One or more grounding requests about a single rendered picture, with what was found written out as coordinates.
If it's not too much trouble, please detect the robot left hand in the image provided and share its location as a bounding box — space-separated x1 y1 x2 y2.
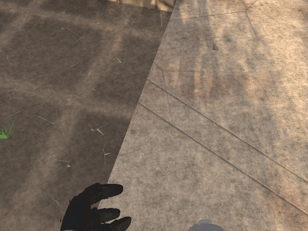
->
60 183 132 231

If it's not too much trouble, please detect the robot right shin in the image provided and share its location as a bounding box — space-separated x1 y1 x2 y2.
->
198 219 212 225

